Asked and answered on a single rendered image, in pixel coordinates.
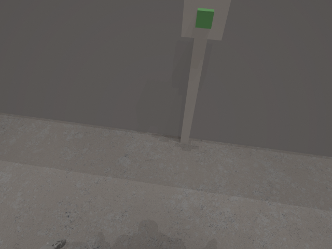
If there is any left robot hand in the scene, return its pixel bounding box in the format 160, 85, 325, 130
40, 239, 66, 249

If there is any panel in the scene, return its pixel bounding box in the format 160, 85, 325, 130
180, 0, 231, 144

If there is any button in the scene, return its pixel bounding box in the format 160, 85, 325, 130
195, 8, 214, 29

